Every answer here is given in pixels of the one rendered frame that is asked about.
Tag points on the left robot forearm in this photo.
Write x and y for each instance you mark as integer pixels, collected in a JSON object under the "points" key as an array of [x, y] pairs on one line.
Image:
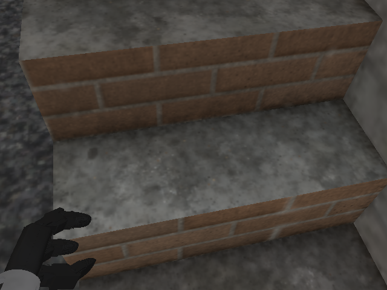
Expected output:
{"points": [[18, 279]]}

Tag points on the left robot hand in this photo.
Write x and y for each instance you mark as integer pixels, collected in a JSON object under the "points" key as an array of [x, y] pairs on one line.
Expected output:
{"points": [[35, 246]]}

